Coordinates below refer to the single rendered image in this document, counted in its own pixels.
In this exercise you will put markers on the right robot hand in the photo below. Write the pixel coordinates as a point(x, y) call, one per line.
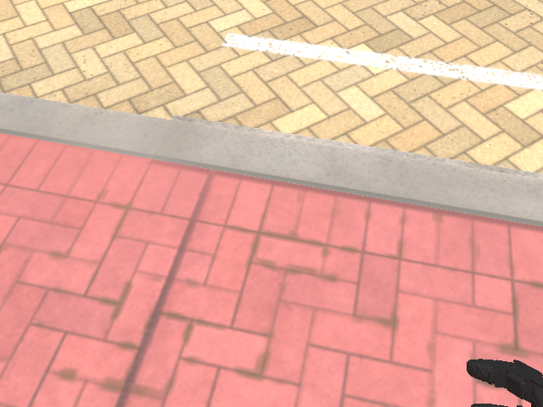
point(518, 378)

